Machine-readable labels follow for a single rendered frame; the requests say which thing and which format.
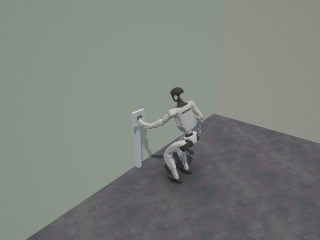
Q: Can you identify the robot right upper arm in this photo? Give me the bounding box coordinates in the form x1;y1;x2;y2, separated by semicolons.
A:
187;100;203;121

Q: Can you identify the right robot shin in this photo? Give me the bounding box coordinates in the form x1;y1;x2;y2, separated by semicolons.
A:
177;151;189;170

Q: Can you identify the panel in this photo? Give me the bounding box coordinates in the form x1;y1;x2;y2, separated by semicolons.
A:
131;108;145;168

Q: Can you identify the left robot thigh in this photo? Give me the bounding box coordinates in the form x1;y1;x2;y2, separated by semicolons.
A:
164;140;191;159

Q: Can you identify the robot left hand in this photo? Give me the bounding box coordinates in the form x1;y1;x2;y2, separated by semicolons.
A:
138;118;145;127

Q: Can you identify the robot right hand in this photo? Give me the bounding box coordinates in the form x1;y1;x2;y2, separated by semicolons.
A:
194;129;201;137

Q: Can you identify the robot left upper arm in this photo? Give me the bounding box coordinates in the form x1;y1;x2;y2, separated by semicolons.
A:
158;108;178;126

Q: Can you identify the robot left forearm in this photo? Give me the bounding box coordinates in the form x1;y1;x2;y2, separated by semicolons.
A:
142;120;161;129

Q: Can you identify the robot right forearm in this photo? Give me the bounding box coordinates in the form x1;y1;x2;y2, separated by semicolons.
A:
195;118;204;131

